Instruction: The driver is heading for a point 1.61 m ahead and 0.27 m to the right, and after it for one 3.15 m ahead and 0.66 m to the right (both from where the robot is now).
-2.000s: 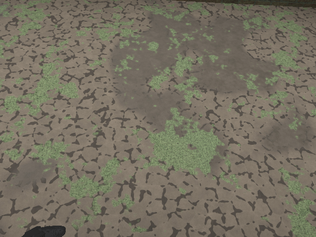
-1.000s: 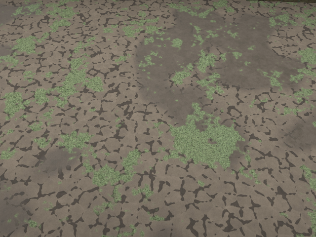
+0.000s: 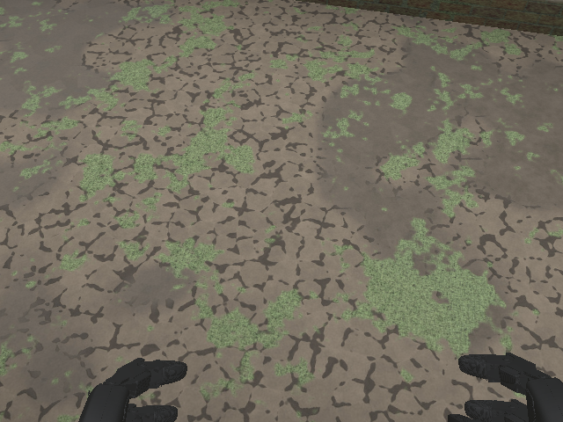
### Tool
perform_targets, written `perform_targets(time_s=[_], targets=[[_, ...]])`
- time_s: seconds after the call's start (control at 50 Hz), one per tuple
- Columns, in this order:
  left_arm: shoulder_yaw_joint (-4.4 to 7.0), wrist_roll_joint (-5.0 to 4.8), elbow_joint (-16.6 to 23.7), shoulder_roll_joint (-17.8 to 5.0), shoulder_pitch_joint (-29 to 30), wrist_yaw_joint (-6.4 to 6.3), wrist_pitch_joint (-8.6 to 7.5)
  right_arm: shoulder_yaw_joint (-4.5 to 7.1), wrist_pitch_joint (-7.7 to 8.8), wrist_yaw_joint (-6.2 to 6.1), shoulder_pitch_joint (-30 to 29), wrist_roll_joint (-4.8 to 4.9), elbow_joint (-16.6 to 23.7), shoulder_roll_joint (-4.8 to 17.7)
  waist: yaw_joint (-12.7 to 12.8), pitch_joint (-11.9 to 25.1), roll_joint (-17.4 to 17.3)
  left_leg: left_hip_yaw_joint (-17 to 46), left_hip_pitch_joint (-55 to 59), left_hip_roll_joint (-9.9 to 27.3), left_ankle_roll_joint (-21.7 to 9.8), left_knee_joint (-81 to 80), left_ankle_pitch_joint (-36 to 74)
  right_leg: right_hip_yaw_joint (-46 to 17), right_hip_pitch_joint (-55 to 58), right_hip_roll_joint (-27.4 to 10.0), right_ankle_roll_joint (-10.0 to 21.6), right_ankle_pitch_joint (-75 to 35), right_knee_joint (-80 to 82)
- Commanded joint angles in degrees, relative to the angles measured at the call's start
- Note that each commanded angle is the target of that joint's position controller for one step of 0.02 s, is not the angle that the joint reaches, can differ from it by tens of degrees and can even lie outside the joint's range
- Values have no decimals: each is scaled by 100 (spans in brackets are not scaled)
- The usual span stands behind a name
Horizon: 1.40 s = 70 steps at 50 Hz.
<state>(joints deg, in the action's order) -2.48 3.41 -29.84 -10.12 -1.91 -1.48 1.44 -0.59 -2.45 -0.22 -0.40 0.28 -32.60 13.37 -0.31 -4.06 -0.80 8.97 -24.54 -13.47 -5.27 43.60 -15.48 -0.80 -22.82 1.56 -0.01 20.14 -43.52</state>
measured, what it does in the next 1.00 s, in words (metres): shifts its weight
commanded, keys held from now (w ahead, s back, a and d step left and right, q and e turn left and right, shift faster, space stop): w+shift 1.00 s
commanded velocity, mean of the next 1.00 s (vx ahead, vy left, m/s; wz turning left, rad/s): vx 1.00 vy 0.00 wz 0.15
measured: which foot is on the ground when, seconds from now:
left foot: down 0.00-1.00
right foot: down 0.00-1.00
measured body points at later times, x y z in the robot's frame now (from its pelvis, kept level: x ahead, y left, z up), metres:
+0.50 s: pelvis -0.05 -0.02 +0.01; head -0.05 -0.02 +0.46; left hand +0.15 +0.22 -0.04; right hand +0.25 -0.19 -0.01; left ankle +0.05 +0.05 -0.71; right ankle +0.03 -0.12 -0.71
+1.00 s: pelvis -0.06 +0.00 +0.02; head -0.06 +0.01 +0.47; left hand +0.12 +0.24 -0.05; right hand +0.21 -0.18 -0.02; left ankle +0.01 +0.08 -0.71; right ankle -0.04 -0.12 -0.71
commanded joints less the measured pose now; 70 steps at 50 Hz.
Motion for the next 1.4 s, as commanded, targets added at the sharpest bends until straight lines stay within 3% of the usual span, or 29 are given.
perform_targets(time_s=[0.02,0.06,0.08,0.14,0.2,0.38,0.42,0.46,0.5,0.54,0.58,0.6,0.62,0.64,0.66,0.68,0.74,0.76,0.78,0.8,0.86,0.92,0.94,1.0,1.02,1.1,1.16,1.24,1.4], targets=[[116,-138,484,-384,566,25,-119,31,139,108,-189,-39,447,272,-101,1302,249,353,911,998,78,-840,1660,-413,704,-628,263,-1276,893],[112,-161,394,-315,414,62,-89,30,-33,77,-401,10,533,465,-165,815,-703,1254,424,1261,51,-1836,733,311,652,-85,-136,-528,431],[145,-175,386,-388,427,93,-96,16,-109,65,-459,23,586,513,-218,616,-820,1592,194,1324,90,-2164,392,366,697,-18,-185,-413,377],[225,-210,354,-426,564,163,-128,31,-144,64,-781,101,695,602,-161,681,-542,1732,-17,1357,211,-2659,-341,347,1279,-14,-191,-686,534],[261,-141,222,-406,426,192,-100,-8,-86,56,-1050,95,770,486,-50,879,-454,1538,-19,1237,211,-2776,-594,376,1770,-39,-147,-806,671],[279,-161,246,-463,132,257,-113,27,49,153,-1449,180,951,535,264,961,-193,1044,-645,1149,438,-2832,-1377,327,2053,-219,54,-133,816],[252,-191,348,-526,144,249,-143,5,108,168,-1481,196,983,394,301,896,311,583,-482,1017,545,-2265,-1016,-276,1553,-622,269,730,1450],[239,-272,578,-720,602,243,-148,-29,151,198,-1332,205,928,211,90,729,1046,-71,274,802,609,-1121,1,-1220,377,-1199,507,1651,2449],[224,-394,790,-800,1074,216,-132,-27,193,216,-901,70,785,204,-206,785,1138,-378,1099,934,614,-446,498,-1457,-557,-1409,445,1880,2918],[191,-490,862,-745,1107,212,-116,-42,227,219,-639,-25,667,192,-277,920,803,-545,1453,1056,543,-449,359,-1134,-729,-1280,275,1736,2834],[178,-489,895,-710,1037,229,-85,-70,222,217,-517,-33,596,170,-299,947,398,-463,1359,1183,468,-692,-99,-705,-723,-1088,120,1667,2419],[153,-478,916,-596,957,252,-43,-89,223,215,-575,-32,634,260,-251,835,-189,-15,807,1418,413,-1398,-884,-292,-467,-802,5,1415,1779],[123,-453,915,-409,786,278,10,-93,218,189,-777,-30,737,451,-129,673,-1118,649,-99,1708,376,-2481,-1965,334,81,-322,-134,763,722],[172,-377,870,-378,476,321,66,-78,169,141,-1023,-21,881,640,59,581,-1637,1199,-820,1856,401,-3261,-2655,706,688,59,-215,-33,-127],[234,-330,841,-432,205,361,86,-74,141,71,-1377,2,1004,701,292,670,-1688,1389,-1240,1928,405,-3551,-2556,566,1183,141,-235,-355,-633],[301,-347,756,-504,-58,398,25,-93,115,9,-1534,60,1045,652,534,941,-1292,1311,-1027,1911,475,-3527,-2224,392,1368,27,-131,-385,-396],[223,-227,276,-339,-897,380,-101,-33,95,-10,-1149,134,904,420,586,1144,-280,218,1,1340,937,-2613,-941,610,1821,-138,269,215,1127],[195,-158,224,-342,-815,343,-84,-36,74,24,-745,153,785,207,267,972,537,-219,-85,1003,911,-1525,-526,49,1894,-588,456,452,1446],[298,-272,477,-774,53,343,-30,-64,77,88,-682,124,818,279,77,462,1370,-688,-723,814,891,-998,-2,-1242,1093,-1175,748,1636,2115],[374,-382,671,-938,507,303,-18,7,129,110,-946,8,904,455,164,238,1513,-482,-688,1089,809,-369,188,-2066,329,-1722,856,2088,2800],[263,-431,779,-746,1022,221,-190,31,258,163,-619,-33,701,362,-239,842,771,-671,693,1234,764,-452,692,-1345,-61,-1408,540,1101,2619],[301,-472,603,-649,451,224,-219,-43,278,126,-574,-129,577,157,95,1015,260,-841,1231,1277,627,-1144,719,-724,449,-925,352,415,1989],[266,-436,565,-587,372,237,-186,-34,273,132,-693,-26,623,198,53,1109,115,-632,1144,1282,570,-1334,532,-453,467,-767,223,571,1864],[264,-406,497,-376,123,282,-104,-11,229,143,-767,-14,678,476,120,1047,-827,231,637,1643,477,-2319,-696,378,844,-277,14,-15,894],[263,-396,465,-362,41,290,-88,-7,188,126,-823,26,734,518,149,918,-879,416,458,1701,470,-2558,-1041,455,893,-208,-1,-155,845],[271,-347,329,-364,-94,271,-116,-20,134,99,-775,80,783,465,180,948,-291,157,411,1540,609,-2515,-711,427,1232,-291,90,-193,1067],[252,-474,321,-381,184,263,-130,-19,180,119,-686,-20,829,388,-78,930,28,-342,775,1579,685,-2111,-218,-70,870,-316,192,95,1353],[229,-577,390,-376,365,229,-151,-6,301,94,-670,-102,909,332,-176,934,-31,-572,1053,1709,801,-1827,55,-404,429,-287,244,144,1360],[309,-572,452,-530,330,275,-72,109,324,-13,-525,-120,964,256,-83,834,40,-1150,1523,1766,866,-1259,188,-830,-176,-164,392,-65,1331]])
